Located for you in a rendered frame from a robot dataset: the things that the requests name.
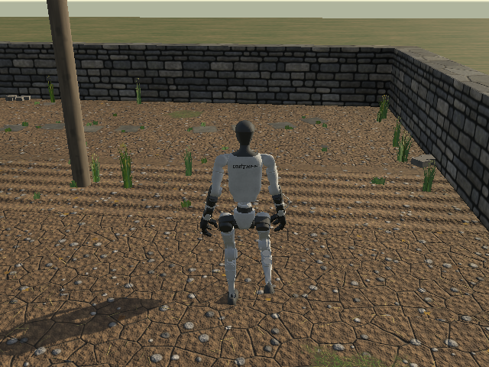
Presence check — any right robot upper arm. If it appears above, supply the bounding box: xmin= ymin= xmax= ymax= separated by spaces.
xmin=261 ymin=154 xmax=280 ymax=196

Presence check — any robot left hand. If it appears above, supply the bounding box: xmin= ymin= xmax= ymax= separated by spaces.
xmin=200 ymin=218 xmax=218 ymax=237

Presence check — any left robot forearm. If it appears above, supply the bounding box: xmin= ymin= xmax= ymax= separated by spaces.
xmin=202 ymin=185 xmax=218 ymax=221

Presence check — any humanoid robot head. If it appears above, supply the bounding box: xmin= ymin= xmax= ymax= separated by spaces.
xmin=232 ymin=120 xmax=258 ymax=157

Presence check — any robot right hand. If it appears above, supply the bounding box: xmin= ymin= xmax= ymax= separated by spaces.
xmin=270 ymin=214 xmax=287 ymax=232

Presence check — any left robot upper arm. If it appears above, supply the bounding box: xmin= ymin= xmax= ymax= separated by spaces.
xmin=210 ymin=154 xmax=229 ymax=197

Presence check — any right robot shin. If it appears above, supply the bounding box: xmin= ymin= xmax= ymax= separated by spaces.
xmin=261 ymin=239 xmax=272 ymax=285

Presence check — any right robot forearm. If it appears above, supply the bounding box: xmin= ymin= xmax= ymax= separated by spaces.
xmin=272 ymin=184 xmax=286 ymax=216

